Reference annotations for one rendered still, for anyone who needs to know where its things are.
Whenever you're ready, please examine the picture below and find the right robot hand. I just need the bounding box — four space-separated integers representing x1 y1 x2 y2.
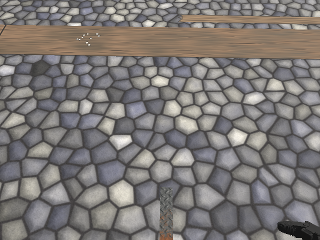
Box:
277 221 320 240

